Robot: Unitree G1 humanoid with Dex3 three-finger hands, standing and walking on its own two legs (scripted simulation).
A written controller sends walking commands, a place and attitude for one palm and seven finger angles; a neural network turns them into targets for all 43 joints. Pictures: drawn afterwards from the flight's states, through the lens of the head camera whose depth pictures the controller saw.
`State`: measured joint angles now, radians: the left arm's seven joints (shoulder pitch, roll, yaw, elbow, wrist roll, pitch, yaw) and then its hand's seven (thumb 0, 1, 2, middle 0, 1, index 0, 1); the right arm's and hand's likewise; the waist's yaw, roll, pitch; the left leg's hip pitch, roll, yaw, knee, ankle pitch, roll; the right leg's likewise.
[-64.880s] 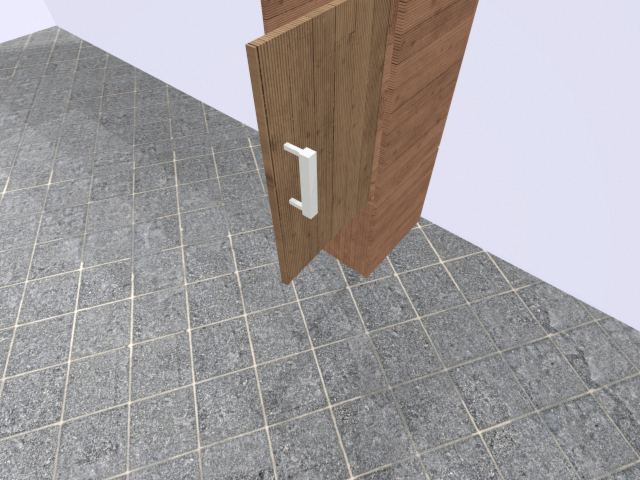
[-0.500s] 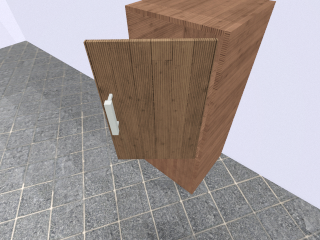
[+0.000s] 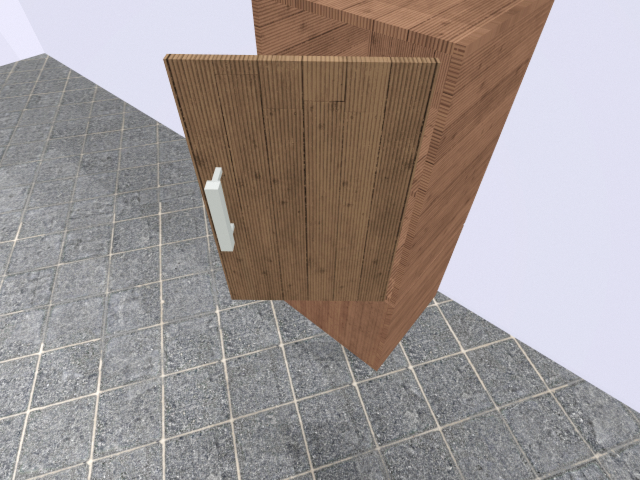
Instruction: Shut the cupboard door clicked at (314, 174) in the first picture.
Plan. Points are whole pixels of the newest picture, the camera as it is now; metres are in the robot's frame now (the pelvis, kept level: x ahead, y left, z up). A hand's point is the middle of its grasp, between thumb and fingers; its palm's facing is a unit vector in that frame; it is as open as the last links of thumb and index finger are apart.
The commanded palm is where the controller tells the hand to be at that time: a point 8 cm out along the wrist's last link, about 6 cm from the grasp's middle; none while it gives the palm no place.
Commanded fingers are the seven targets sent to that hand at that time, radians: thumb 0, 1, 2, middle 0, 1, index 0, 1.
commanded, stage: look again from close up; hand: left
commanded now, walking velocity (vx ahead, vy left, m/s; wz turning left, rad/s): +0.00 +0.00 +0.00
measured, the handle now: (222, 210) +0.55 +0.21 -0.01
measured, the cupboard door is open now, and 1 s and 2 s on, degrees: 40 40 40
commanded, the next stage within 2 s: shuffle to correct the standing spot in 0.46 s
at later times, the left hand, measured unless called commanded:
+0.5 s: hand out of the picture +0.04 +0.16 -0.17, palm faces +0.03 -0.98 -0.20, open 7.4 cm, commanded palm none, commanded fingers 0.00 0.90 0.90 -0.20 -0.30 -0.20 -0.30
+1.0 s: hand out of the picture +0.10 +0.18 -0.17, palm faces +0.03 -0.98 -0.20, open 7.4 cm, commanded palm none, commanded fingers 0.00 0.90 0.90 -0.20 -0.30 -0.20 -0.30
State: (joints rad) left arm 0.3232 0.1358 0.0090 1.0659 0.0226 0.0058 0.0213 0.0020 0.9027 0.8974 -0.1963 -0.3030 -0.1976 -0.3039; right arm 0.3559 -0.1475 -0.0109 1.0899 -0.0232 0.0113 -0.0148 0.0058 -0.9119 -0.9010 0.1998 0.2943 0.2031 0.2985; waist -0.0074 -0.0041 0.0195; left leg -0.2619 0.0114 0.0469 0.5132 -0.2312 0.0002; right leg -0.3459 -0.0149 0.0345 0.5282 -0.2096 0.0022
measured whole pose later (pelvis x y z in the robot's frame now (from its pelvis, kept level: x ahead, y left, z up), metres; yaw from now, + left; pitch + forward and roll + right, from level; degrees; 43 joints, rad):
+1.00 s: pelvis +0.09 +0.00 +0.00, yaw -1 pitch -1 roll +0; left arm 0.27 0.16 0.02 1.07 0.01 -0.01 0.04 0.01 0.91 0.90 -0.20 -0.30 -0.20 -0.30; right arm 0.28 -0.13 0.00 1.10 -0.01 -0.02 -0.04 0.00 -0.91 -0.90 0.20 0.29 0.20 0.30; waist 0.00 -0.02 0.06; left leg -0.12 0.02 0.06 0.48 -0.34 -0.01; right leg -0.25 -0.01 0.04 0.57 -0.28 0.00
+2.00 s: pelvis +0.06 -0.01 +0.00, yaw -1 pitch +0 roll +1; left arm 0.21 0.20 -0.01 1.09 0.01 -0.02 0.02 0.00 0.90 0.90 -0.20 -0.30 -0.20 -0.30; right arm 0.28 -0.20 0.00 1.10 -0.02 -0.02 -0.02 0.01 -0.91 -0.90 0.20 0.29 0.20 0.30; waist -0.01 0.00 0.05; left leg -0.15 0.02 0.06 0.44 -0.28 -0.02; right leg -0.27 0.00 0.04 0.51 -0.23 -0.01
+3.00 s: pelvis -0.01 -0.01 -0.11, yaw +5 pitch +13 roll -2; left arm 0.26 0.24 0.11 -0.01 -0.28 -0.40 -0.33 0.01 0.90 0.90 -0.61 -0.75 -0.61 -0.75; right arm 0.20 -0.22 0.05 0.52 0.03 -0.27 -0.07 0.01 -0.91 -0.90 0.20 0.30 0.21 0.30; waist 0.04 0.03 -0.11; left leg -0.97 0.00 -0.06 1.29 -0.55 -0.02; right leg -0.99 -0.03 -0.07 1.23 -0.47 -0.01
